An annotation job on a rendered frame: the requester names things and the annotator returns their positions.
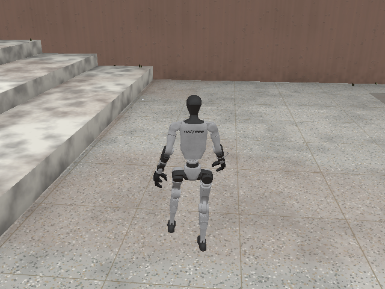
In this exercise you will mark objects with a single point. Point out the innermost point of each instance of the robot foot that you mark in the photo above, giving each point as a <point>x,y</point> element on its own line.
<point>202,246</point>
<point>171,227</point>

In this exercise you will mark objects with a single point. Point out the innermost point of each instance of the right robot foot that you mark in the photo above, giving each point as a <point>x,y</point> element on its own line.
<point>202,246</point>

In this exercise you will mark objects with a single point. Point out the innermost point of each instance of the robot left upper arm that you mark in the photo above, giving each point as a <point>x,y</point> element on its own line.
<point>175,126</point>

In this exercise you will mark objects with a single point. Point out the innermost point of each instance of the robot left hand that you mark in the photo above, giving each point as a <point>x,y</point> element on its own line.
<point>157,179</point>

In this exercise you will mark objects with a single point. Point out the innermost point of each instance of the robot left forearm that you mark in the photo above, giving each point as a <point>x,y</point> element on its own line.
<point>162,162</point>

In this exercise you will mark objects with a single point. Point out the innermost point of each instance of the robot right forearm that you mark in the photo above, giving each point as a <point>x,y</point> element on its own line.
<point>220,156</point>

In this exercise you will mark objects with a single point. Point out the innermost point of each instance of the robot right hand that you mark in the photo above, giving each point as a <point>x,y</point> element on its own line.
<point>220,168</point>

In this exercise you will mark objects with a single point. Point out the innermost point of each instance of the left robot foot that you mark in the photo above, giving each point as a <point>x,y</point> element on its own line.
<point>171,227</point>

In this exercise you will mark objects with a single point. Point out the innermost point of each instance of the robot right upper arm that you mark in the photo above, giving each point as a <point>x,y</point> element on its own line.
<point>214,136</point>

